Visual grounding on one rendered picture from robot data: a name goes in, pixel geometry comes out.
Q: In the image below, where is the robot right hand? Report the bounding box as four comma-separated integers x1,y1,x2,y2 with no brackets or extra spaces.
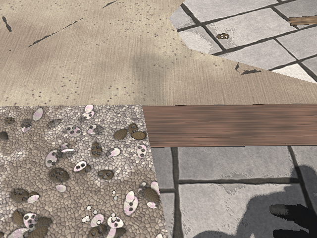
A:
269,203,317,238

